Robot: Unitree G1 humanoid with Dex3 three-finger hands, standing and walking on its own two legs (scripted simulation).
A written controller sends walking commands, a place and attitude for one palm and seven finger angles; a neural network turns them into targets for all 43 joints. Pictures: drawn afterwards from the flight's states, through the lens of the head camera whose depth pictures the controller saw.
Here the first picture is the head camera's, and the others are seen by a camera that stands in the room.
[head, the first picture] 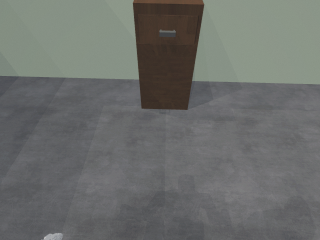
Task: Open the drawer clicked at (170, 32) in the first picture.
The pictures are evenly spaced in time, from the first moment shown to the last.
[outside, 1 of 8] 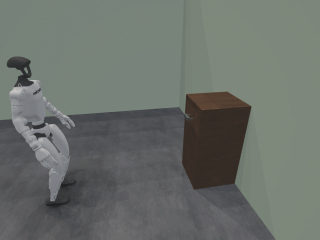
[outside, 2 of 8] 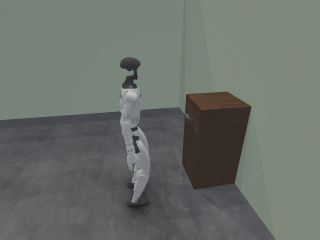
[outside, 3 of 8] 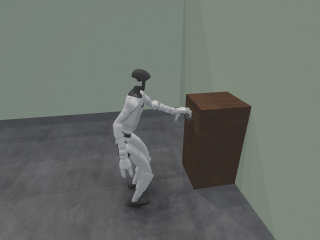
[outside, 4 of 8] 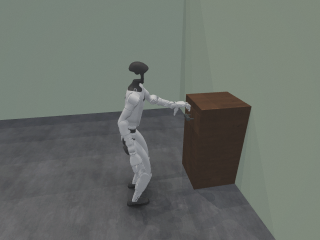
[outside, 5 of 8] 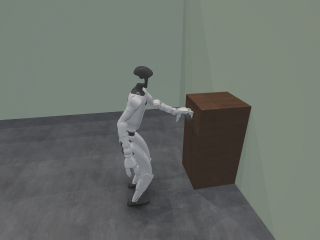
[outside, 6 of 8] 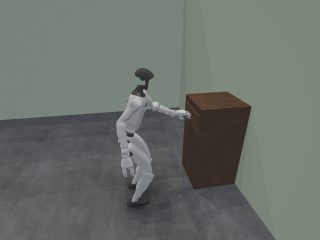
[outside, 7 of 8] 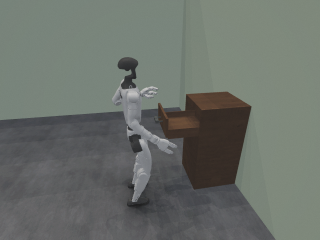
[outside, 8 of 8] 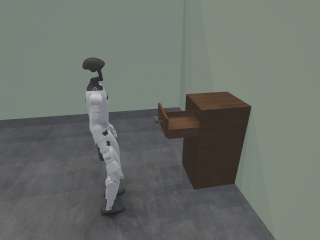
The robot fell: no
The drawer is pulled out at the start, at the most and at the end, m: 0.00 0.30 0.29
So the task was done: yes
